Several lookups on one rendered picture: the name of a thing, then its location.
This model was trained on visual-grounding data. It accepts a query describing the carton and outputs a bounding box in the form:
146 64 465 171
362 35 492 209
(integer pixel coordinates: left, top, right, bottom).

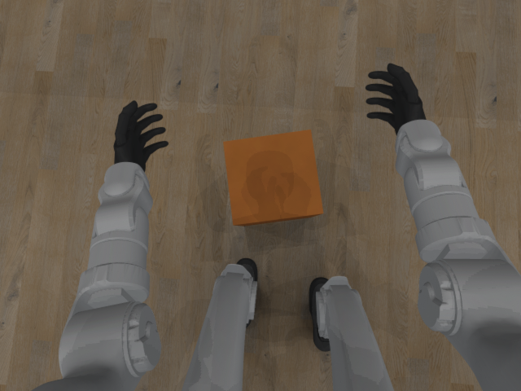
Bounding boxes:
223 130 323 226

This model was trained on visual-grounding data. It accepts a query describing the robot left foot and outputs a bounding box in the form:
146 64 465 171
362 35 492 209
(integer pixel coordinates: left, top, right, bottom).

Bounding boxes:
237 258 257 328

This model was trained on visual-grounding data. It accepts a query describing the right robot upper arm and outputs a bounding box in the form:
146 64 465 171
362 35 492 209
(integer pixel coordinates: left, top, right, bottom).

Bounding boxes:
418 259 521 391

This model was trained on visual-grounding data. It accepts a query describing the robot right thigh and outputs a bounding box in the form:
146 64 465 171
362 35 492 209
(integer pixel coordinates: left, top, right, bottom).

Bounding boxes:
316 285 394 391

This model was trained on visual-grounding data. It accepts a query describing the right robot hand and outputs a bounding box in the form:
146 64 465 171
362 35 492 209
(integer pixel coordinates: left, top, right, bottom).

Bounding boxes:
366 64 426 136

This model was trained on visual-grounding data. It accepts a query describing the robot left forearm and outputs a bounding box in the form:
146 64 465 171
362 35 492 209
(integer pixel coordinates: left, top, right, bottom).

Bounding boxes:
59 162 153 376

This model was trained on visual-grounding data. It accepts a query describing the left robot upper arm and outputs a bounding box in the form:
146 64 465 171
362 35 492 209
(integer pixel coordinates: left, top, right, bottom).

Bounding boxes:
32 301 161 391

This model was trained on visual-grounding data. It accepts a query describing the robot right forearm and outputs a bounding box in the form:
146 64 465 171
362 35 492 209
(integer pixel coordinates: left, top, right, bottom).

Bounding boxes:
395 120 521 277

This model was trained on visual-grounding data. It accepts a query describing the left robot hand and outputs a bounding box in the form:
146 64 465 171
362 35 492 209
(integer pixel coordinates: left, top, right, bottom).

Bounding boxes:
114 100 169 172

